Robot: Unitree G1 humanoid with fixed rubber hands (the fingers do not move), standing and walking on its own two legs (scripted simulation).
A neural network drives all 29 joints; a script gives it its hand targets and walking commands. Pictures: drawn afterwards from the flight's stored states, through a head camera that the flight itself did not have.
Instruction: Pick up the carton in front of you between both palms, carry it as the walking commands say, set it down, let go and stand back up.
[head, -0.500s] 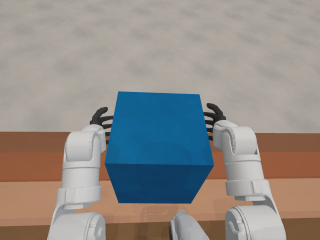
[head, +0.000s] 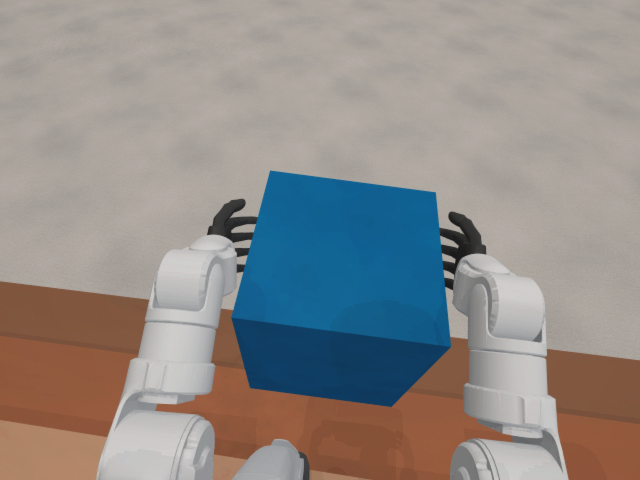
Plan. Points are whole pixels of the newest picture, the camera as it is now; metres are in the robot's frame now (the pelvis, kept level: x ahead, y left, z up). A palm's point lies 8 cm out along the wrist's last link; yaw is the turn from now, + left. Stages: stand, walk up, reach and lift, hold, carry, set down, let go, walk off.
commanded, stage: carry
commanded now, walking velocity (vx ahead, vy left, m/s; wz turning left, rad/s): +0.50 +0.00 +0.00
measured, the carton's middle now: (335, 298) +0.34 +0.03 +0.03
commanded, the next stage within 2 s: none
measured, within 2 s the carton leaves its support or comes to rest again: neither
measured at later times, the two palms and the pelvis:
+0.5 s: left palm (287, 165) +0.71 +0.16 -0.04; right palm (429, 169) +0.72 -0.14 -0.04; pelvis +0.37 +0.01 -0.16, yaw +2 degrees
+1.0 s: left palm (306, 123) +1.09 +0.18 -0.18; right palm (405, 132) +1.07 -0.12 -0.18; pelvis +0.73 +0.03 -0.31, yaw +1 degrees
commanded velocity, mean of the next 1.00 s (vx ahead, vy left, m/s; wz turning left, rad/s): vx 0.50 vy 0.00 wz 0.00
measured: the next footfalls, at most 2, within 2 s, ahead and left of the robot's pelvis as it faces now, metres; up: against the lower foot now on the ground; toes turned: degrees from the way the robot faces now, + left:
left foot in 0.04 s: +0.21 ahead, +0.08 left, -0.13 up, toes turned +2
right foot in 0.50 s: +0.52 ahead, -0.05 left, -0.25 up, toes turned +1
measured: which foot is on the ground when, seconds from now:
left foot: up 0.00-0.02, down 0.04-0.50, up 0.52-0.92, down 0.94-1.00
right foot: down 0.00-0.06, up 0.08-0.48, down 0.50-0.94, up 0.96-1.00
